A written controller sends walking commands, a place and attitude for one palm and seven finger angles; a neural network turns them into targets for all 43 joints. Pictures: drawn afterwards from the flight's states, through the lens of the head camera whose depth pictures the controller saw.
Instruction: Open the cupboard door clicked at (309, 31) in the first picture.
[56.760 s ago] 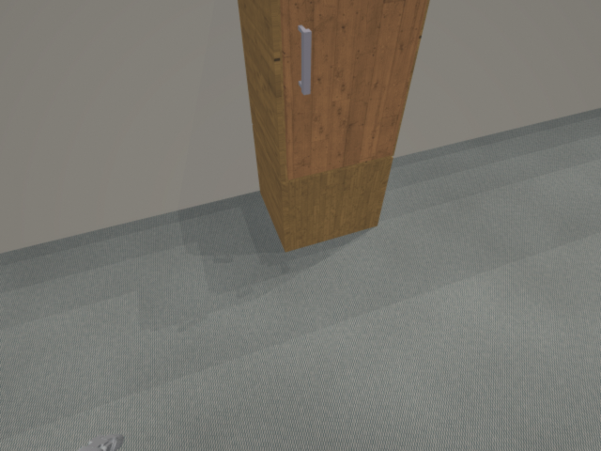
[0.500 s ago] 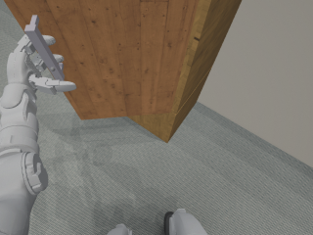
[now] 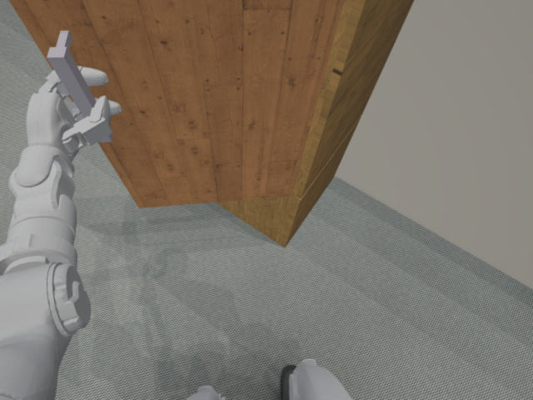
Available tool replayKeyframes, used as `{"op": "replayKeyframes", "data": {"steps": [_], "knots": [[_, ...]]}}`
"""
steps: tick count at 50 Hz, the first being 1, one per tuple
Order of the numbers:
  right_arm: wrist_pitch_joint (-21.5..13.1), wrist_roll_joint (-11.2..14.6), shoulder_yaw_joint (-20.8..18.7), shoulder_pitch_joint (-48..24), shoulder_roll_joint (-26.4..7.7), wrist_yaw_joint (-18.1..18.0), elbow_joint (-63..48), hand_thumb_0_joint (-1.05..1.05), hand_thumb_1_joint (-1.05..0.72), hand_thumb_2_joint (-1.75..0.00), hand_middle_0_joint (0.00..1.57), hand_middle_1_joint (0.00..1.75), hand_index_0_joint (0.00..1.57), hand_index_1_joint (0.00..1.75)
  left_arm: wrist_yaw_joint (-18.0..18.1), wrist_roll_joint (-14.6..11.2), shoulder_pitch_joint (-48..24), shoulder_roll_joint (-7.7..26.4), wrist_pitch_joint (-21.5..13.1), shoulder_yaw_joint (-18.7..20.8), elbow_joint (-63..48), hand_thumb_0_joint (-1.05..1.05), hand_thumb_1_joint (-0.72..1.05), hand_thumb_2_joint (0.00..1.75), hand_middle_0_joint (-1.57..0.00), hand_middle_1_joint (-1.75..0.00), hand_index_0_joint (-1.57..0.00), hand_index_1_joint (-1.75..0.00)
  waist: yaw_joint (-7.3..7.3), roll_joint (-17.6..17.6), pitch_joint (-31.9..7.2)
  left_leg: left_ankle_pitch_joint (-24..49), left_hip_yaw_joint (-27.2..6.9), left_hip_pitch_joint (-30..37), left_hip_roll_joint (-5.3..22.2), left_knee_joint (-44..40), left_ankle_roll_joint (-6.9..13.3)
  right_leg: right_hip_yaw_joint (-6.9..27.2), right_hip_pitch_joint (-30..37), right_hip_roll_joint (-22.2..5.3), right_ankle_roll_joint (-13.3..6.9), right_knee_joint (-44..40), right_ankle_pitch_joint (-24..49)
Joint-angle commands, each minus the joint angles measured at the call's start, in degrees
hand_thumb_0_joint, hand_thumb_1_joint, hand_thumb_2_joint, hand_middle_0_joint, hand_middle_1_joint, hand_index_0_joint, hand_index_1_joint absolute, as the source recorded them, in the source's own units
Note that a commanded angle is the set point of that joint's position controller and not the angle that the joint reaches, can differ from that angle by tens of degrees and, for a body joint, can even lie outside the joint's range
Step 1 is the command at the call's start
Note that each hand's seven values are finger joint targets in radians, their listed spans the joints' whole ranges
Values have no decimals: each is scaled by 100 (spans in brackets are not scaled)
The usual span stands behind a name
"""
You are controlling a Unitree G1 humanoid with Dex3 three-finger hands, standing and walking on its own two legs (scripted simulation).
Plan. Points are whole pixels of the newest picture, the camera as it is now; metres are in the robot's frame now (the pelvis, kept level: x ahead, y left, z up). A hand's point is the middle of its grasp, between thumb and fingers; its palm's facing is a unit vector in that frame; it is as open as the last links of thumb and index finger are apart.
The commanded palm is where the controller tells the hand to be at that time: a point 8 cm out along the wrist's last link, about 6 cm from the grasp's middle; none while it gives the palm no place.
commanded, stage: close the thumb around the handle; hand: left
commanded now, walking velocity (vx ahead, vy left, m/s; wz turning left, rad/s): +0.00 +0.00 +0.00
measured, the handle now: (87, 92) +0.54 +0.23 +0.10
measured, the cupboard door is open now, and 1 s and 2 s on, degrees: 41 75 84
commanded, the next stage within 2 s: pull the door open along its arc in 0.02 s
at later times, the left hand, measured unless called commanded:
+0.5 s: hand (107, 157) +0.44 +0.19 +0.09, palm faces +0.03 -1.00 -0.01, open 5.6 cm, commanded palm +0.37 +0.24 +0.10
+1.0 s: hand (171, 238) +0.31 +0.10 +0.10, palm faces +0.45 -0.89 +0.01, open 5.8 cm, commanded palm +0.24 +0.13 +0.10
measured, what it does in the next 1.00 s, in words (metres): stands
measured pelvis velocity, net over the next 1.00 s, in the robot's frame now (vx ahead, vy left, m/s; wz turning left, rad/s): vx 0.01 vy -0.02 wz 0.04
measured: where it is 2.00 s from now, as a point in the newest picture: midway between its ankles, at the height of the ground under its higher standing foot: outside the picture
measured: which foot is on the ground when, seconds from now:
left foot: down 0.00-1.00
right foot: down 0.00-1.00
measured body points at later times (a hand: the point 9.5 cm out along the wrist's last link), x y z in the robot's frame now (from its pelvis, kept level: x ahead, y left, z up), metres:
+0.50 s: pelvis +0.01 +0.00 +0.01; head +0.09 -0.01 +0.45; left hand +0.43 +0.24 +0.09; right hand +0.05 -0.27 -0.11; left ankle -0.05 +0.09 -0.70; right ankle +0.04 -0.13 -0.70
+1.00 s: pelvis +0.01 -0.02 +0.02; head +0.04 -0.04 +0.47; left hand +0.28 +0.14 +0.10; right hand +0.21 -0.22 -0.08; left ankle -0.05 +0.09 -0.70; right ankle +0.04 -0.13 -0.70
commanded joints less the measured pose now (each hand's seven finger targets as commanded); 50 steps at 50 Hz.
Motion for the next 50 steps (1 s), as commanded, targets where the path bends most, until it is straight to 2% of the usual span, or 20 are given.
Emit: {"op": "replayKeyframes", "data": {"steps": [1,3,6,7,13,15,22,25,26,27,30,31,32,35,37,41,43,45,48,50], "knots": [[-113,-4,-409,912,-976,-62,-310,0,-90,-90,20,30,20,30,242,-73,-2394,1642,-427,241,-1367,0,90,90,-40,-135,-40,-135,63,528,-2647,3160,-505,1021,-19,-601,-238,253,2028,278,-136,-30,2022],[-104,-3,-424,921,-971,-57,-325,0,-90,-90,20,30,20,30,288,-41,-2350,1727,-487,317,-1477,0,90,90,-40,-135,-40,-135,105,567,-2810,3324,-507,1101,-10,-577,-250,268,2096,275,-137,-4,2125],[-116,2,-425,878,-971,-41,-334,0,-90,-90,20,30,20,30,293,-58,-2275,1645,-526,271,-1536,0,90,90,-40,-135,-40,-135,120,471,-2725,3184,-480,1050,-10,-621,-238,275,2189,279,-141,-31,2104],[-124,3,-412,860,-956,-50,-324,0,-90,-90,20,30,20,30,289,-68,-2562,1413,-546,37,-1549,0,90,90,-40,-135,-40,-135,-19,603,-2634,3203,-492,1127,-16,-599,-227,275,2037,284,-141,-39,2098],[-157,30,-465,775,-922,-8,-402,0,-90,-90,20,30,20,30,247,-202,-1580,1273,-586,115,-1949,0,90,90,-40,-135,-40,-135,284,559,-2965,3593,-443,1244,1,-661,-248,303,2442,269,-165,-35,2402],[-160,64,-480,692,-894,13,-463,0,-90,-90,20,30,20,30,201,-314,-1073,1074,-512,59,-2076,0,90,90,-40,-135,-40,-135,342,275,-2820,3428,-363,1012,-5,-739,-182,326,2688,254,-162,-86,2533],[-325,162,-521,245,-734,81,-795,0,-90,-90,20,30,20,30,256,-674,910,358,-281,-239,-3719,0,90,90,-40,-135,-40,-135,736,209,-2777,3615,-209,821,-32,-1074,-84,421,3543,112,-246,-182,3069],[-421,196,-526,0,-704,85,-829,0,-90,-90,20,30,20,30,385,-725,1508,143,-156,-290,-4320,0,90,90,-40,-135,-40,-135,740,-18,-2429,3335,-158,836,-54,-1198,-86,392,3589,105,-200,-276,3001],[-474,198,-536,-327,-537,108,-911,0,-90,-90,20,30,20,30,1233,-969,1480,31,-108,445,-4851,0,90,90,-40,-135,-40,-135,1166,22,-2282,3077,-194,909,-154,-1206,-212,225,3384,180,-191,-421,2606],[-539,161,-510,-442,-534,127,-861,0,-90,-90,20,30,20,30,1675,-826,1779,-435,-51,-19,-4929,0,90,90,-40,-135,-40,-135,1006,23,-2022,2905,-210,1029,-140,-1287,-249,165,3230,191,-173,-482,2316],[-622,63,-533,-582,-427,215,-786,0,-90,-90,20,30,20,30,2721,-346,2441,-1005,63,-351,-5529,0,90,90,-40,-135,-40,-135,1031,56,-1978,3142,-211,1229,-122,-1355,-324,102,3203,144,-167,-498,2235],[-623,16,-532,-649,-389,237,-802,0,-90,-90,20,30,20,30,2989,-152,2623,-1173,85,-544,-5803,0,90,90,-40,-135,-40,-135,1065,120,-2074,3201,-201,1324,-128,-1358,-331,118,3273,123,-179,-488,2251],[-614,-28,-541,-694,-382,232,-805,0,-90,-90,20,30,20,30,3210,51,2661,-1275,101,-745,-6008,0,90,90,-40,-135,-40,-135,1005,-78,-2110,3174,-208,1388,-114,-1355,-303,136,3353,106,-188,-517,2286],[-558,-84,-508,-977,-280,171,-812,0,-90,-90,20,30,20,30,3710,362,2704,-1832,224,-1299,-6406,0,90,90,-40,-135,-40,-135,968,-103,-1871,2847,-203,1506,-111,-1465,-306,156,3372,49,-182,-614,2100],[-509,-118,-495,-1092,-240,81,-815,0,-90,-90,20,30,20,30,3846,562,2757,-2038,289,-1652,-6614,0,90,90,-40,-135,-40,-135,906,-251,-1797,2674,-215,1634,-100,-1516,-271,185,3433,24,-181,-697,1983],[-465,-183,-435,-1450,-85,5,-877,0,-90,-90,20,30,20,30,4261,641,3342,-2761,461,-2238,-7169,0,90,90,-40,-135,-40,-135,983,-233,-1650,2624,-217,1814,-116,-1581,-272,165,3551,-13,-176,-765,1939],[-427,-212,-413,-1560,-56,-28,-913,0,-90,-90,20,30,20,30,4400,755,3644,-2918,571,-2480,-7345,0,90,90,-40,-135,-40,-135,965,-420,-1499,2536,-239,1838,-107,-1613,-254,160,3578,-37,-172,-818,1891],[-403,-255,-393,-1663,-7,-45,-958,0,-90,-90,20,30,20,30,4543,871,3836,-3104,669,-2735,-7719,0,90,90,-40,-135,-40,-135,989,-271,-1474,2592,-236,1902,-123,-1610,-261,159,3637,-63,-189,-817,1962],[-379,-279,-388,-1759,46,-51,-1034,0,-90,-90,20,30,20,30,4668,1019,4472,-3432,829,-3189,-8053,0,90,90,-40,-135,-40,-135,973,-486,-1363,2614,-263,1952,-102,-1567,-252,150,3663,-76,-196,-822,2044],[-361,-300,-387,-1828,85,-45,-1080,0,-90,-90,20,30,20,30,4742,1135,4759,-3598,907,-3463,-8354,0,90,90,-40,-135,-40,-135,983,-384,-1362,2634,-267,1987,-106,-1525,-249,157,3654,-88,-207,-787,2065]]}}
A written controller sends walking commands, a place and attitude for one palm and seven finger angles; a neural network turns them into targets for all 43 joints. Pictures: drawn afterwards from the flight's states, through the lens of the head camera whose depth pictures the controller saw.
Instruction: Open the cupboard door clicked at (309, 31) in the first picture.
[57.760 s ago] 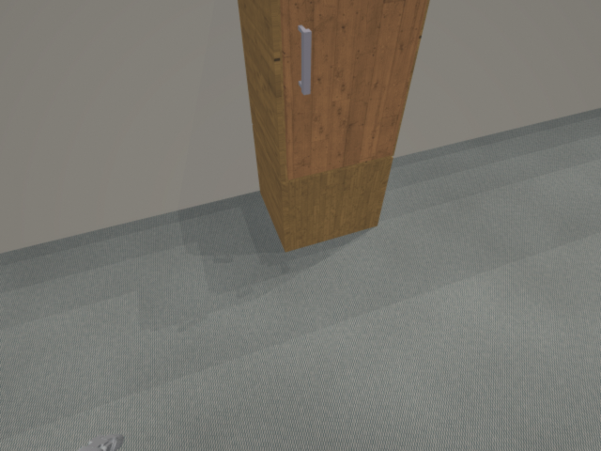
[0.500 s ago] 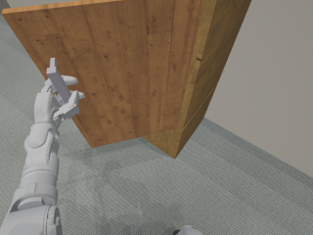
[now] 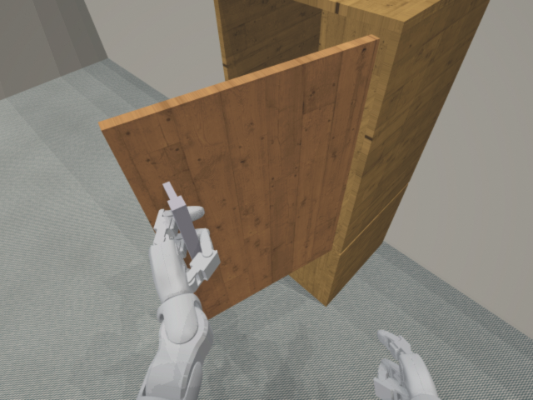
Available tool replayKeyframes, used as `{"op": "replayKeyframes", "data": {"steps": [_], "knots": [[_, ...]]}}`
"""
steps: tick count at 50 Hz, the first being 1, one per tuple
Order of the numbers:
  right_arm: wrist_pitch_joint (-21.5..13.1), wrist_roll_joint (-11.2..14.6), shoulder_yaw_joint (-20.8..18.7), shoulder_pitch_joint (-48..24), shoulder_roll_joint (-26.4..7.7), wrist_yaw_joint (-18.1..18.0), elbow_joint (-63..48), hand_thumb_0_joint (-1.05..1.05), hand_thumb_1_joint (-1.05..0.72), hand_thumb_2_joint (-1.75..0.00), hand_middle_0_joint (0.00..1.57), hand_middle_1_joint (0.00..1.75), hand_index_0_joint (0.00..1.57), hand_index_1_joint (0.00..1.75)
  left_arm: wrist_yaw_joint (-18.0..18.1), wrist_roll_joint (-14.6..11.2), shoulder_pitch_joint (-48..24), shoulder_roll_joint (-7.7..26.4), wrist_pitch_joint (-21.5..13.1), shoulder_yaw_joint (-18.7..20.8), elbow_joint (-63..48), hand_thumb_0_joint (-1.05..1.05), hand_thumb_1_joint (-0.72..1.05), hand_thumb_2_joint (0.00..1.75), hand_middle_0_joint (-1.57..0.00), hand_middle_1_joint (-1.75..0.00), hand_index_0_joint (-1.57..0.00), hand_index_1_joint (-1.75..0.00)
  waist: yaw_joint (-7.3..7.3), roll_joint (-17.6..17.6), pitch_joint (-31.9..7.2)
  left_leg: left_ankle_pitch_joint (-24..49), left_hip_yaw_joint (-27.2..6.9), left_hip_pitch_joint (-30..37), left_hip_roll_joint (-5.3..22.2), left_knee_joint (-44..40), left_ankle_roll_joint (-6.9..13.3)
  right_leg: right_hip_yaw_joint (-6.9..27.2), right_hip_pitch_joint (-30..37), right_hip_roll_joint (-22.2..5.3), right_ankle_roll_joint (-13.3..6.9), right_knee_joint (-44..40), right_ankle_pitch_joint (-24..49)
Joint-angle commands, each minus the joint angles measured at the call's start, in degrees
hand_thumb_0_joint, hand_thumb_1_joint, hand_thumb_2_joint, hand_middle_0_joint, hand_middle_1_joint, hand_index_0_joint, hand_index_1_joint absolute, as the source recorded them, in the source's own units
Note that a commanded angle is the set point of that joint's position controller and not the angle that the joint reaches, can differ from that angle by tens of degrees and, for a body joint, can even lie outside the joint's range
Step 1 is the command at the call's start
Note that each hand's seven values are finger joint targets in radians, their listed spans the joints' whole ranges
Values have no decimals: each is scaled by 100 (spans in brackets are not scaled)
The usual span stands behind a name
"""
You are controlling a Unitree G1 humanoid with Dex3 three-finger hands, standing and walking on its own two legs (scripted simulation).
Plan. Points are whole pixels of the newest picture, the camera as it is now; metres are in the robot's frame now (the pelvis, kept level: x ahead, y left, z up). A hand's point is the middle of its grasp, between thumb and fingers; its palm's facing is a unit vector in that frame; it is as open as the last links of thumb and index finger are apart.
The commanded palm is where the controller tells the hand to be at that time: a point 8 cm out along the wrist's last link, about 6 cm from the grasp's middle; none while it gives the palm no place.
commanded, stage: pull the door open along its arc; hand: left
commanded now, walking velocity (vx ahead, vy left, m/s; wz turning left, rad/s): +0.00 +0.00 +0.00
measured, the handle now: (185, 228) +0.34 +0.15 +0.08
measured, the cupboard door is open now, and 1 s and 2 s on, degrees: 75 84 84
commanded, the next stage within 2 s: open thumb and fingers to let go in 0.18 s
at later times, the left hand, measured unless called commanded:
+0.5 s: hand (231, 276) +0.27 +0.07 +0.08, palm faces +0.42 -0.91 -0.03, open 6.6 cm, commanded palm +0.22 +0.11 +0.07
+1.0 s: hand (233, 277) +0.26 +0.07 +0.08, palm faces +0.38 -0.93 -0.02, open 14.5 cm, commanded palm +0.22 +0.11 +0.07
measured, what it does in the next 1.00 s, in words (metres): stands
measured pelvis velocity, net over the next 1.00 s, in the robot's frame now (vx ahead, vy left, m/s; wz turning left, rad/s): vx -0.04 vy -0.01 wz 0.01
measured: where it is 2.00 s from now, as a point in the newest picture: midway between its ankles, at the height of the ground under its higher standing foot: outside the picture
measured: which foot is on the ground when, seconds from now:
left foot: down 0.00-1.00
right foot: down 0.00-1.00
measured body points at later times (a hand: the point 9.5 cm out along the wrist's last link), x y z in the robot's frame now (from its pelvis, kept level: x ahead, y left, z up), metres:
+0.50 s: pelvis -0.02 -0.02 -0.01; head +0.00 -0.05 +0.44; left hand +0.24 +0.12 +0.08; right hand +0.18 -0.23 -0.10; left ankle -0.05 +0.11 -0.72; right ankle +0.03 -0.11 -0.72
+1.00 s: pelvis -0.04 -0.01 +0.00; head -0.03 -0.03 +0.45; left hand +0.24 +0.12 +0.09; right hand +0.15 -0.22 -0.10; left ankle -0.05 +0.11 -0.72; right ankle +0.03 -0.11 -0.72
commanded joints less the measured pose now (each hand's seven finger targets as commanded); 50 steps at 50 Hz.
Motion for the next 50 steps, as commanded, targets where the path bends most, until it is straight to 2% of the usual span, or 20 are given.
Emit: {"op": "replayKeyframes", "data": {"steps": [1,5,9,10,12,13,14,16,21,23,25,27,28,34,36,38,40,42,44,50], "knots": [[-220,-30,-252,-389,-510,-77,-858,0,-90,-90,20,30,20,30,235,388,-495,-194,-399,-550,-2222,0,90,90,-40,-135,-40,-135,21,-522,-1425,2299,-174,-113,8,-355,-81,226,1723,-22,-93,-174,2133],[-193,-20,-247,-542,-464,-21,-928,0,-90,-90,20,30,20,30,366,538,9,-480,-232,-989,-2486,0,90,90,-40,-135,-40,-135,45,-391,-1289,2162,-196,-159,-15,-239,-49,219,1596,-16,-117,-121,1993],[-202,38,-232,-685,-447,39,-974,0,-90,-90,20,30,20,30,307,342,668,-695,-82,-1201,-2695,0,90,90,-40,-135,-40,-135,73,-652,-1229,1964,-212,-247,-35,-148,-31,224,1653,-10,-102,-143,1995],[-210,42,-234,-714,-440,52,-990,0,-90,-90,20,30,20,30,293,311,804,-724,-63,-1232,-2826,0,90,90,-40,-135,-40,-135,96,-577,-1254,1961,-203,-246,-46,-116,-31,244,1684,-15,-104,-138,2027],[-194,48,-207,-721,-463,12,-927,0,-90,-90,20,30,20,30,359,317,409,-538,-30,-1059,-2674,0,90,90,-40,-135,-40,-135,29,-584,-1029,1728,-249,-359,-70,-95,-41,295,1520,-24,-104,-191,1765],[-181,24,-195,-775,-476,-22,-913,0,-90,-90,20,30,20,30,420,302,154,-440,-12,-907,-2542,0,90,90,-40,-135,-40,-135,54,-637,-950,1560,-254,-427,-97,-102,-31,319,1443,-35,-86,-235,1537],[-179,9,-172,-808,-481,-81,-848,0,-90,-90,20,30,20,30,507,312,-436,-251,-16,-701,-2396,0,90,90,-40,-135,-40,-135,-20,-655,-881,1344,-258,-468,-132,-69,-14,392,1288,-66,-55,-320,1210],[-195,-18,-175,-780,-454,-140,-812,0,-90,-90,20,30,20,30,565,345,-555,-280,-34,-650,-2187,0,76,84,-39,-134,-39,-134,19,-800,-1025,1254,-249,-436,-162,-35,3,507,1325,-104,-32,-442,924],[-217,-13,-176,-714,-447,-194,-792,0,-90,-90,20,30,20,30,419,290,-534,-296,-96,-625,-2006,0,41,69,-36,-130,-36,-130,42,-813,-1224,1328,-214,-414,-170,-100,8,571,1547,-140,-6,-466,1175],[-224,-16,-161,-742,-450,-226,-772,0,-90,-90,20,30,20,30,354,248,-618,-198,-142,-535,-1867,0,27,63,-35,-128,-35,-128,26,-862,-1035,1170,-215,-443,-171,-127,15,628,1481,-170,12,-602,872],[-243,-33,-154,-754,-449,-258,-761,0,-90,-90,20,30,20,30,324,244,-886,-130,-195,-462,-1823,0,13,57,-35,-127,-35,-127,8,-844,-1052,1048,-212,-451,-187,-124,31,723,1451,-206,27,-707,566],[-251,-28,-148,-760,-464,-288,-727,0,-90,-90,20,30,20,30,295,278,-1052,-33,-227,-394,-1631,0,-1,51,-33,-125,-33,-125,-22,-1017,-899,906,-232,-473,-186,-143,41,802,1385,-238,29,-867,203],[-262,-35,-152,-799,-454,-293,-734,0,-90,-90,20,30,20,30,287,291,-1082,-87,-239,-427,-1616,0,-8,48,-33,-124,-33,-124,1,-842,-944,882,-210,-429,-188,-162,45,801,1359,-235,15,-868,87],[-296,-14,-140,-802,-451,-288,-706,0,-90,-90,20,30,20,30,309,283,-1424,-144,-274,-423,-1353,0,-50,30,-30,-120,-30,-120,17,-781,-941,748,-226,-418,-190,-291,42,685,1284,-205,-13,-857,-204],[-322,-29,-153,-779,-457,-285,-701,0,-90,-90,20,30,20,30,365,316,-1542,-213,-286,-470,-1289,0,-50,30,-30,-120,-30,-120,16,-811,-1018,754,-227,-414,-189,-298,45,639,1266,-184,-16,-815,-217],[-324,-36,-147,-779,-466,-273,-674,0,-90,-90,20,30,20,30,388,309,-1577,-232,-273,-480,-1146,0,-50,30,-28,-110,-28,-110,10,-911,-950,756,-251,-421,-171,-348,41,565,1227,-165,-20,-787,-199],[-318,-26,-159,-803,-463,-263,-690,0,-90,-90,20,30,20,30,417,320,-1626,-272,-277,-506,-1206,0,-50,30,-27,-100,-27,-100,46,-722,-1037,810,-225,-390,-171,-361,31,544,1242,-148,-38,-731,-92],[-317,-21,-159,-783,-475,-247,-680,0,-90,-90,20,30,20,30,432,307,-1617,-253,-261,-476,-1120,0,-50,30,-25,-90,-25,-90,53,-802,-992,839,-251,-421,-158,-394,22,488,1256,-125,-48,-706,-28],[-290,-12,-158,-821,-469,-240,-697,0,-90,-90,20,30,20,30,445,297,-1550,-214,-270,-423,-1203,0,-50,30,-23,-80,-23,-80,94,-705,-1076,823,-224,-424,-161,-414,15,495,1283,-119,-56,-679,-48],[-249,-14,-153,-869,-470,-214,-681,0,-90,-90,20,30,20,30,554,307,-1715,-244,-224,-403,-1079,0,-50,30,-18,-50,-18,-50,95,-791,-947,698,-243,-436,-146,-451,8,445,1155,-90,-65,-708,-297]]}}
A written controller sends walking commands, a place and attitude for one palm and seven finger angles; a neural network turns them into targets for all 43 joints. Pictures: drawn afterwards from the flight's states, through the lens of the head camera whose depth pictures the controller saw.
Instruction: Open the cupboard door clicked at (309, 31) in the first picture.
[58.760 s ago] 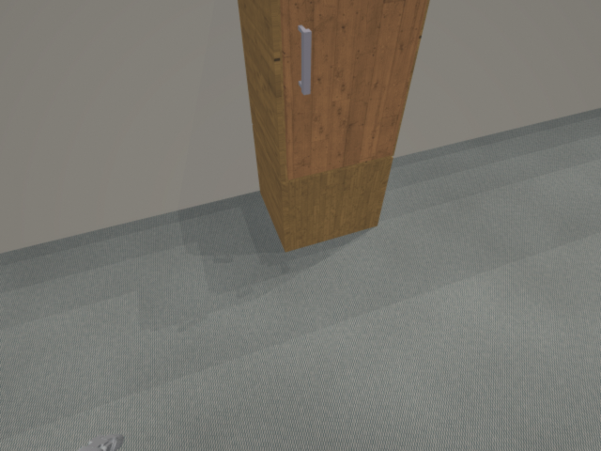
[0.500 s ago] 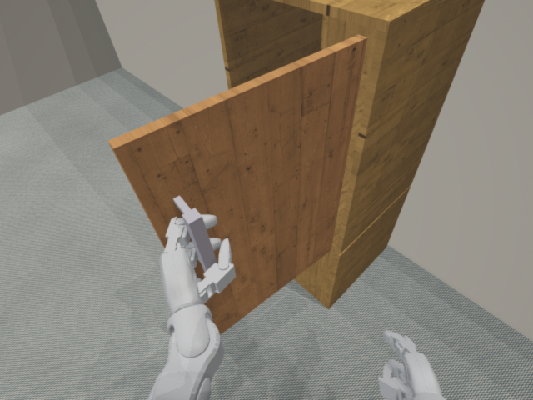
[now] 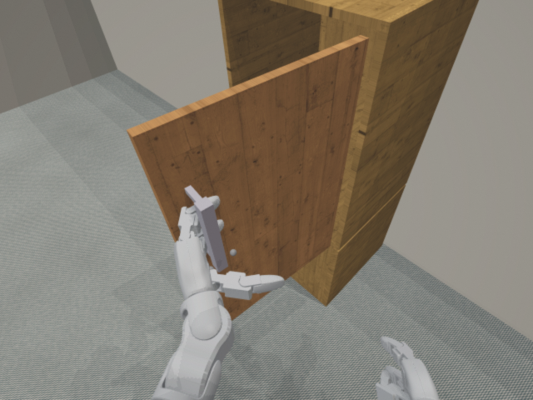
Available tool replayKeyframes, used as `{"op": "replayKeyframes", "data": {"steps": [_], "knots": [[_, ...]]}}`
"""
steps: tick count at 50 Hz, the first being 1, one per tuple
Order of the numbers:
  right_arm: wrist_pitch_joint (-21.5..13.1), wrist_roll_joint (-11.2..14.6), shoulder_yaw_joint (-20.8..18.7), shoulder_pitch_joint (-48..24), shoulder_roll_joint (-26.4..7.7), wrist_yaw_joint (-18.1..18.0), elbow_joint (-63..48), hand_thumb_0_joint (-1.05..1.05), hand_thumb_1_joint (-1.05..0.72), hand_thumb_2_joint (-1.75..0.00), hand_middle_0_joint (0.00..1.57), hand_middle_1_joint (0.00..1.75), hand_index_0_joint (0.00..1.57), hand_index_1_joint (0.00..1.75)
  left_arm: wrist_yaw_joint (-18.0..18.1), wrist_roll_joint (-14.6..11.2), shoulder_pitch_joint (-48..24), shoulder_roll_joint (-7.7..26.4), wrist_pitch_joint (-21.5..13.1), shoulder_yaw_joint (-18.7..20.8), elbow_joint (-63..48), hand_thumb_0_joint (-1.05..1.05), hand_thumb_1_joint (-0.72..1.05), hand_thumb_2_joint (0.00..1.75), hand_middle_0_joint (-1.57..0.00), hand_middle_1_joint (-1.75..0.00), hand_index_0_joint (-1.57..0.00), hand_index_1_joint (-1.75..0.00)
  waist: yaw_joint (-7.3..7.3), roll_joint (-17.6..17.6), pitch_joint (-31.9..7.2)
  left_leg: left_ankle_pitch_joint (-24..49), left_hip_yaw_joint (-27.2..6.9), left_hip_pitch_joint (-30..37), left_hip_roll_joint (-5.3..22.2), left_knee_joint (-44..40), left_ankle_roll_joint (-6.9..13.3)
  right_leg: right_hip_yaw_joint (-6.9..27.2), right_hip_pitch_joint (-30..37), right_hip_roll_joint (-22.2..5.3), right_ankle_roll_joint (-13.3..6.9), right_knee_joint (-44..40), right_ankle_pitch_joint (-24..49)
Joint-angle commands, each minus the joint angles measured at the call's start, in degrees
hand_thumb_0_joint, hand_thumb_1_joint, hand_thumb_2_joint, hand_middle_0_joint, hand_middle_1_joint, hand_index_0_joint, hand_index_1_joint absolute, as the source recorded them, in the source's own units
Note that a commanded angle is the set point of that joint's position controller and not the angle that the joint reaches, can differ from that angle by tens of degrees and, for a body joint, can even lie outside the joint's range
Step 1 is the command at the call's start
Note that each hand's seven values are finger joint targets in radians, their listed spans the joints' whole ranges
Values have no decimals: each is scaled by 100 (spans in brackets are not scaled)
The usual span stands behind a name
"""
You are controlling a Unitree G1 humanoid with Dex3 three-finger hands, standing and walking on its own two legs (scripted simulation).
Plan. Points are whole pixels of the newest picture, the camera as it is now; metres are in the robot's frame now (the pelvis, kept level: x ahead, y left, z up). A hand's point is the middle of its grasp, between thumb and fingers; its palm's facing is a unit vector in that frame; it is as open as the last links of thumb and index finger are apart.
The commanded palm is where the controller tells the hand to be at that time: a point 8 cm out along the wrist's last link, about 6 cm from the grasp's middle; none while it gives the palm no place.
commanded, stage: open thumb and fingers to let go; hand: left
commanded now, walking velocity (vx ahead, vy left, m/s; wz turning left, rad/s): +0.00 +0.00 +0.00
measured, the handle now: (206, 230) +0.34 +0.12 +0.08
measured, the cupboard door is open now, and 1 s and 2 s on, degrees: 84 84 84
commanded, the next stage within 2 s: slide the hand sideways off the handle in 0.10 s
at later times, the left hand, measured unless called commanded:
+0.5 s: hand (220, 268) +0.28 +0.09 +0.08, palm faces -0.10 -1.00 -0.01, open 16.0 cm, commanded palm +0.25 +0.14 +0.08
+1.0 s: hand (196, 293) +0.24 +0.12 +0.07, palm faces -0.01 -1.00 -0.03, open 16.0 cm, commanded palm +0.20 +0.18 +0.08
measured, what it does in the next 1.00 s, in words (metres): stands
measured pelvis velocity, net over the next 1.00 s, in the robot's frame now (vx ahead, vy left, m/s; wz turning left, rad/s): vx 0.02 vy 0.01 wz -0.01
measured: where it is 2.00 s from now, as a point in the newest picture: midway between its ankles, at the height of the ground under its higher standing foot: outside the picture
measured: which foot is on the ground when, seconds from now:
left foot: down 0.00-1.00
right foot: down 0.00-1.00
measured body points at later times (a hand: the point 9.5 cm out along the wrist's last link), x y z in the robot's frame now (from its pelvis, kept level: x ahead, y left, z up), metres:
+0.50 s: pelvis -0.01 +0.02 +0.00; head +0.01 +0.00 +0.45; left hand +0.28 +0.14 +0.09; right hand +0.17 -0.19 -0.09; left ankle -0.01 +0.12 -0.72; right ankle +0.06 -0.10 -0.72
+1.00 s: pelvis +0.02 +0.01 -0.01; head +0.05 -0.01 +0.44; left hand +0.24 +0.17 +0.08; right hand +0.21 -0.21 -0.08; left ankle -0.01 +0.12 -0.72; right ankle +0.06 -0.10 -0.72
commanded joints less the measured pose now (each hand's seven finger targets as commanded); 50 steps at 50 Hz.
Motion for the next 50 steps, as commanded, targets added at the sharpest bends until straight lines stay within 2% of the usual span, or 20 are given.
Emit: {"op": "replayKeyframes", "data": {"steps": [1,4,10,11,12,13,15,17,18,20,21,22,23,25,29,33,37,45,48,50], "knots": [[-278,23,-175,-852,-432,-54,-949,0,-90,-90,20,30,20,30,159,148,-1482,-232,-376,137,-1326,0,-50,30,-18,-45,-18,-45,99,-679,-1094,457,-182,-407,-109,-634,51,491,1129,-33,21,-865,-548],[-245,31,-158,-901,-432,-48,-915,0,-90,-90,20,30,20,30,204,150,-1647,-291,-304,120,-1228,0,-50,30,-15,-30,-15,-30,71,-745,-975,389,-211,-410,-103,-654,51,456,1028,-29,25,-880,-658],[-227,15,-154,-874,-425,-31,-876,0,-90,-90,20,30,20,30,284,227,-2023,-462,-253,-81,-1183,0,-50,30,-15,-30,-15,-30,22,-602,-1143,460,-253,-391,-99,-634,22,344,929,9,7,-663,-469],[-270,14,-123,-357,-617,-27,-696,0,-90,-90,20,30,20,30,-984,716,-1828,-58,-481,-1231,-1068,0,-50,30,-15,-30,-15,-30,-428,-1092,-835,615,-234,-227,-43,-588,127,443,829,-5,8,-539,167],[-302,87,-176,-281,-650,-83,-920,0,-90,-90,20,30,20,30,-1677,463,-2041,469,-709,-679,-1390,0,-50,30,-15,-30,-15,-30,-274,-800,-1268,769,-199,-288,-69,-561,142,448,1028,-22,-23,-411,512],[-369,101,-135,-286,-612,-138,-971,0,-90,-90,20,30,20,30,-2177,366,-2149,641,-875,-633,-1530,0,-50,30,-15,-30,-15,-30,-222,-527,-1396,850,-180,-233,-87,-545,140,471,1142,-35,-21,-315,679],[-576,231,-74,-220,-625,-196,-1051,0,-90,-90,20,30,20,30,-3088,-24,-2311,649,-1000,-726,-1487,0,-50,30,-15,-30,-15,-30,-284,-350,-1291,674,-247,-187,-89,-564,111,443,1048,-19,-27,-311,518],[-783,389,-4,-340,-610,-224,-1153,0,-90,-90,20,30,20,30,-3511,-676,-2148,406,-855,-569,-1312,0,-50,30,-15,-30,-15,-30,-236,-329,-958,340,-333,-280,-58,-665,56,366,882,48,-20,-434,48],[-895,431,18,-324,-619,-222,-1155,0,-90,-90,20,30,20,30,-3543,-922,-2137,298,-787,-466,-1231,0,-50,30,-15,-30,-15,-30,-252,-487,-780,197,-405,-356,-52,-715,34,287,788,60,4,-458,-167],[-1066,453,-6,-324,-673,-189,-1180,0,-90,-90,20,30,20,30,-3428,-1140,-1697,519,-697,4,-1240,0,-50,30,-15,-30,-15,-30,-49,-862,-868,94,-447,-496,-44,-771,14,276,872,81,41,-507,-428],[-1121,445,-13,-314,-683,-149,-1188,0,-90,-90,20,30,20,30,-3336,-1122,-1541,593,-672,115,-1334,0,-50,30,-15,-30,-15,-30,7,-819,-928,105,-427,-513,-54,-785,5,278,904,78,49,-497,-455],[-1155,443,-9,-325,-690,-100,-1191,0,-90,-90,20,30,20,30,-3234,-1066,-1376,720,-661,225,-1417,0,-50,30,-15,-30,-15,-30,110,-392,-896,158,-391,-510,-72,-806,-31,287,896,67,14,-449,-434],[-1185,421,-10,-294,-672,-53,-1199,0,-90,-90,20,30,20,30,-3130,-999,-1326,751,-648,254,-1535,0,-50,30,-15,-30,-15,-30,98,-327,-954,213,-388,-487,-71,-795,-47,271,876,56,17,-408,-366],[-1195,394,-29,-249,-698,-4,-1222,0,-90,-90,20,30,20,30,-2991,-881,-985,855,-603,368,-1561,0,-50,30,-15,-30,-15,-30,119,-698,-940,337,-349,-570,-31,-775,-33,279,951,63,35,-400,-247],[-1193,368,-39,-246,-703,24,-1287,0,-90,-90,20,30,20,30,-2922,-763,-650,1056,-547,522,-1877,0,-50,30,-15,-30,-15,-30,152,-473,-931,433,-258,-605,-36,-741,-28,334,1009,54,20,-379,-103],[-1153,353,-48,-233,-684,32,-1396,0,-90,-90,20,30,20,30,-2968,-805,262,1202,-494,783,-2172,0,-50,30,-15,-30,-15,-30,281,-586,-1009,678,-175,-677,-27,-730,-24,363,1292,61,23,-349,278],[-1084,359,-68,-253,-686,14,-1457,0,-90,-90,20,30,20,30,-2983,-821,914,1387,-468,1011,-2498,0,-50,30,-15,-30,-15,-30,284,-564,-911,772,-123,-720,-32,-669,-5,397,1336,81,24,-345,463],[-1248,351,-116,12,-699,-43,-1559,0,-90,-90,20,30,20,30,-3184,-905,1509,1408,-826,925,-3269,0,-50,30,-15,-30,-15,-30,78,-473,-1004,1018,-150,-685,-49,-332,35,392,1137,100,72,-139,904],[-1334,354,-133,76,-735,-71,-1543,0,-90,-90,20,30,20,30,-3343,-1001,1765,1627,-948,1146,-3364,0,-50,30,-15,-30,-15,-30,79,-381,-1098,1053,-157,-788,-80,-200,46,461,1172,84,77,-78,1000],[-1391,370,-153,136,-731,-80,-1569,0,-90,-90,20,30,20,30,-3475,-1077,2196,1654,-1017,1255,-3395,0,-50,30,-15,-30,-15,-30,130,-504,-1167,1205,-165,-818,-77,-148,36,440,1252,95,76,1,1241]]}}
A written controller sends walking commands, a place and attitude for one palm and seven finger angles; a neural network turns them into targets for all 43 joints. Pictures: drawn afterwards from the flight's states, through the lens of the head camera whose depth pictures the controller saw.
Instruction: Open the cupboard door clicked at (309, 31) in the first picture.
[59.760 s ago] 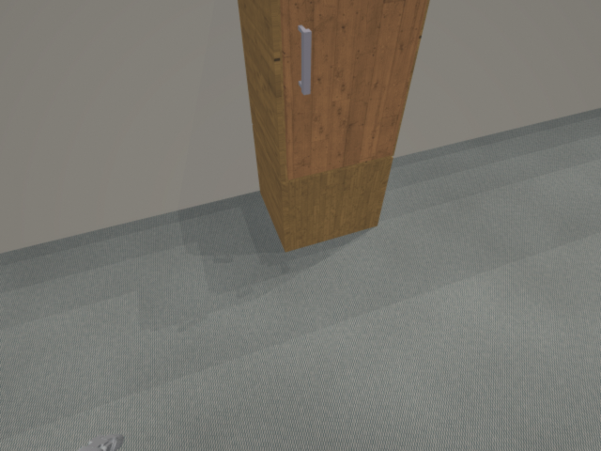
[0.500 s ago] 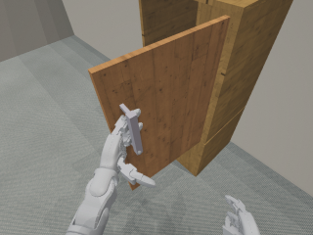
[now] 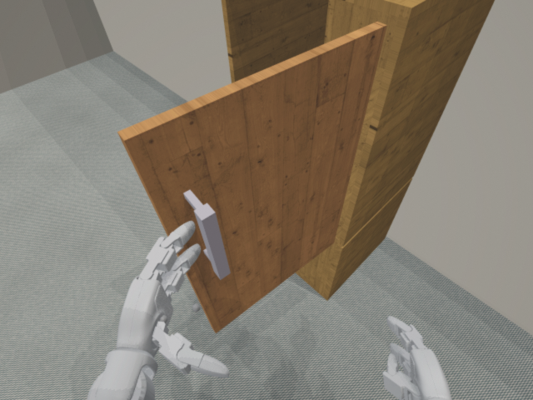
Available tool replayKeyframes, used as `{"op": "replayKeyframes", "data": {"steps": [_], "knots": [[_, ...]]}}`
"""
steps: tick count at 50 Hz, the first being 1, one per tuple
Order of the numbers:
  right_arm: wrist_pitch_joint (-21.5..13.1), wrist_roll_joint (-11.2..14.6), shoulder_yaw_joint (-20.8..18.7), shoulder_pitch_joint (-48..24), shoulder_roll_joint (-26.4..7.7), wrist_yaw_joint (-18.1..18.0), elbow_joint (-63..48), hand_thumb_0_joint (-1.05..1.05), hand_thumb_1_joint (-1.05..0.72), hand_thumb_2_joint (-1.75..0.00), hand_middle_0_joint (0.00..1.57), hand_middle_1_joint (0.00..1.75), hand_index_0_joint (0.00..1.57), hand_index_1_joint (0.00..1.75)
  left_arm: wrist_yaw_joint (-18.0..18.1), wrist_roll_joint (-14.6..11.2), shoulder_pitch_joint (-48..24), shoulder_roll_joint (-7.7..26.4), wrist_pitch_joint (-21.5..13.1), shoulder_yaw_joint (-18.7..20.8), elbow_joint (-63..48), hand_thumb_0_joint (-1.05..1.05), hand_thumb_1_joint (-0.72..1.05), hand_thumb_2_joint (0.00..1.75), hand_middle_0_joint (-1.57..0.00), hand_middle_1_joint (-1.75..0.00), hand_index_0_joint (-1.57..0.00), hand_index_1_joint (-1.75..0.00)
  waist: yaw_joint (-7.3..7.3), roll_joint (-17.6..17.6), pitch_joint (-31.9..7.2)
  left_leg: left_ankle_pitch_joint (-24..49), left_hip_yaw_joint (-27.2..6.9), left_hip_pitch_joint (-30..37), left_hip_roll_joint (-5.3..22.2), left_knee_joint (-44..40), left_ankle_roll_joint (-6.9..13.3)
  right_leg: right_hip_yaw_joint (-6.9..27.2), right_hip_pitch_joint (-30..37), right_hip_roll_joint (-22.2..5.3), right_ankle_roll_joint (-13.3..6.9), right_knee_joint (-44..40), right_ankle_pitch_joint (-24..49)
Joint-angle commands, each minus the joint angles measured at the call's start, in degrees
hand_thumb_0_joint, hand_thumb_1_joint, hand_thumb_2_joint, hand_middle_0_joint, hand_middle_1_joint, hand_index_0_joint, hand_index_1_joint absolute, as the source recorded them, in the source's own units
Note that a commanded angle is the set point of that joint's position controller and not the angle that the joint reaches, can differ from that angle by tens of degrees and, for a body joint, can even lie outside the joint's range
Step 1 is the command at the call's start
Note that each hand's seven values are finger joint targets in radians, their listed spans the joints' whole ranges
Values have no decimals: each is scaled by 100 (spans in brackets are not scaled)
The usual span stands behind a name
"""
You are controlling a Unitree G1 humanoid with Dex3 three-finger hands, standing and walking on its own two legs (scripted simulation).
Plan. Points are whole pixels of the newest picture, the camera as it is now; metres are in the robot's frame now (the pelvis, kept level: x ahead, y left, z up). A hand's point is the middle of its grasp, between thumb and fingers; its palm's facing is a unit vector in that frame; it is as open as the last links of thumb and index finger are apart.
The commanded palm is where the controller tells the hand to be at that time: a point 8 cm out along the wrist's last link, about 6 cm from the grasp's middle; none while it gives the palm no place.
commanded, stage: slide the hand sideways off the handle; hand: left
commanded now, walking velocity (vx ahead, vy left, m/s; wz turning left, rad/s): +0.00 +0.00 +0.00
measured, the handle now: (207, 237) +0.32 +0.12 +0.09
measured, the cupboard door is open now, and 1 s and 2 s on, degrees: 84 84 84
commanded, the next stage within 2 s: draw the hand back to the body in 0.40 s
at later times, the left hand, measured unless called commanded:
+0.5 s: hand (149, 347) +0.17 +0.16 +0.08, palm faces +0.02 -1.00 -0.05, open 16.3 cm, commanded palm +0.14 +0.21 +0.09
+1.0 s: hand (112, 323) +0.18 +0.19 +0.12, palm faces +0.04 -0.99 -0.10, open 16.2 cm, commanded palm +0.14 +0.25 +0.13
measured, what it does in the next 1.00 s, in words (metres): stands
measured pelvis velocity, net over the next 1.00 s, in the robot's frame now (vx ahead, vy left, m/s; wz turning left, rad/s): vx -0.01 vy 0.01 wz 0.02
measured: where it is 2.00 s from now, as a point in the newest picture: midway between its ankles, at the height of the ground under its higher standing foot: outside the picture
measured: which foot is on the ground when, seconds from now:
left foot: down 0.00-1.00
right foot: down 0.00-1.00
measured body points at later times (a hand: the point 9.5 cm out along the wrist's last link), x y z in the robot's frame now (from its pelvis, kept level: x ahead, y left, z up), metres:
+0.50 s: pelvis -0.01 +0.00 -0.01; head +0.02 -0.02 +0.43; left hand +0.16 +0.21 +0.08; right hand +0.19 -0.22 -0.08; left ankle -0.04 +0.11 -0.71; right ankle +0.04 -0.10 -0.71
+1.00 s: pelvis -0.01 +0.01 +0.00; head -0.01 -0.01 +0.45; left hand +0.17 +0.24 +0.13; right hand +0.19 -0.19 -0.06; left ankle -0.04 +0.11 -0.71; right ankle +0.04 -0.10 -0.71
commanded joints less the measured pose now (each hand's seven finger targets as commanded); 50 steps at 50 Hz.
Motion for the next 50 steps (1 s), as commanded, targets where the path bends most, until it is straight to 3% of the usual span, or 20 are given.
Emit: {"op": "replayKeyframes", "data": {"steps": [1,3,5,7,10,12,14,17,18,19,22,24,26,30,36,37,41,45,50], "knots": [[-462,46,-247,-253,-496,-89,-943,0,-90,-90,20,30,20,30,-159,-208,96,411,-581,649,-1468,0,-50,30,-15,-30,-15,-30,34,-521,-1144,1607,-205,-596,-114,-480,-1,403,1563,64,19,-380,1669],[-488,70,-263,-256,-513,-101,-937,0,-90,-90,20,30,20,30,-288,-315,282,588,-629,904,-1492,0,-50,30,-15,-30,-15,-30,63,-439,-1100,1606,-205,-693,-119,-421,-13,453,1579,58,10,-344,1730],[-544,83,-265,-241,-512,-96,-989,0,-90,-90,20,30,20,30,-429,-401,491,537,-696,874,-1651,0,-50,30,-15,-30,-15,-30,64,-380,-1148,1703,-216,-686,-124,-372,-17,423,1568,62,7,-276,1837],[-572,95,-277,-229,-540,-117,-958,0,-90,-90,20,30,20,30,-538,-493,610,629,-714,1009,-1528,0,-50,30,-15,-30,-15,-30,14,-549,-937,1540,-247,-850,-123,-294,-12,476,1456,63,20,-326,1643],[-667,110,-282,-230,-577,-131,-1005,0,-90,-90,20,30,20,30,-715,-590,573,643,-814,999,-1716,0,-50,30,-15,-30,-15,-30,-10,-424,-960,1389,-269,-924,-137,-207,-11,506,1323,47,34,-293,1332],[-714,123,-301,-206,-617,-158,-951,0,-90,-90,20,30,20,30,-825,-653,618,772,-849,1135,-1605,0,-50,30,-15,-30,-15,-30,-46,-524,-886,1241,-290,-1050,-135,-112,-9,577,1230,49,33,-338,1019],[-789,137,-298,-208,-626,-158,-991,0,-90,-90,20,30,20,30,-936,-686,645,700,-911,1016,-1750,0,-50,30,-15,-30,-15,-30,-49,-291,-947,1242,-305,-990,-144,-94,-13,499,1145,43,21,-261,959],[-867,146,-323,-196,-634,-167,-973,0,-90,-90,20,30,20,30,-1008,-755,863,842,-898,1187,-1715,0,-50,30,-15,-30,-15,-30,-9,-367,-1003,1252,-327,-1079,-153,-10,-12,517,1155,42,18,-234,909],[-864,154,-329,-202,-626,-175,-960,0,-90,-90,20,30,20,30,-1013,-773,935,958,-878,1363,-1643,0,-50,30,-15,-30,-15,-30,17,-464,-968,1188,-337,-1151,-138,-9,-20,516,1153,41,23,-228,801],[-877,160,-317,-241,-636,-179,-981,0,-90,-90,20,30,20,30,-1035,-791,844,842,-884,1242,-1715,0,-50,30,-15,-30,-15,-30,-6,-420,-908,1133,-342,-1151,-151,-12,-17,511,1088,41,22,-240,713],[-916,166,-315,-271,-651,-194,-951,0,-90,-90,20,30,20,30,-998,-816,771,922,-867,1322,-1694,0,-50,30,-15,-30,-15,-30,7,-346,-846,1018,-355,-1201,-145,25,-23,517,990,50,5,-259,434],[-961,176,-289,-286,-657,-181,-1010,0,-90,-90,20,30,20,30,-981,-788,663,701,-856,1040,-1816,0,-50,30,-15,-30,-15,-30,-25,-160,-804,912,-375,-1127,-142,-35,-29,411,836,70,3,-211,286],[-999,183,-291,-250,-655,-190,-1020,0,-90,-90,20,30,20,30,-894,-754,590,854,-834,1139,-1930,0,-50,30,-15,-30,-15,-30,5,-218,-855,859,-411,-1091,-118,-84,-33,355,821,83,2,-191,180],[-1007,203,-255,-279,-626,-226,-990,0,-90,-90,20,30,20,30,-753,-695,518,1096,-647,1417,-1960,0,-50,30,-15,-30,-15,-30,75,-157,-793,687,-426,-1058,-97,-226,-34,360,888,81,-8,-300,-91],[-1065,247,-167,-382,-639,-283,-923,0,-90,-90,20,30,20,30,-769,-802,199,1082,-256,1475,-1894,0,-50,30,-15,-30,-15,-30,61,-175,-491,399,-470,-928,-66,-505,-40,314,896,88,25,-587,-515],[-1074,254,-166,-415,-652,-296,-896,0,-90,-90,20,30,20,30,-779,-796,181,1125,-194,1496,-1867,0,-50,30,-15,-30,-15,-30,60,-254,-486,422,-481,-882,-63,-518,-23,337,932,97,23,-643,-525],[-1173,259,-122,-397,-644,-300,-856,0,-90,-90,20,30,20,30,-855,-831,101,1112,-12,1497,-2052,0,-50,30,-15,-30,-15,-30,89,3,-548,691,-484,-605,-62,-690,-50,222,1095,111,26,-653,-80],[-1213,247,-121,-413,-638,-307,-758,0,-90,-90,20,30,20,30,-876,-890,152,1317,130,1841,-2095,0,-50,30,-15,-30,-15,-30,158,-141,-608,1049,-469,-440,-58,-778,-57,189,1367,122,32,-718,383],[-1217,279,-109,-493,-647,-301,-658,0,-90,-90,20,30,20,30,-1049,-1033,143,1424,243,2101,-2148,0,-32,37,-16,-30,-16,-30,177,-33,-547,1377,-448,-194,-63,-921,-90,130,1550,148,26,-831,800]]}}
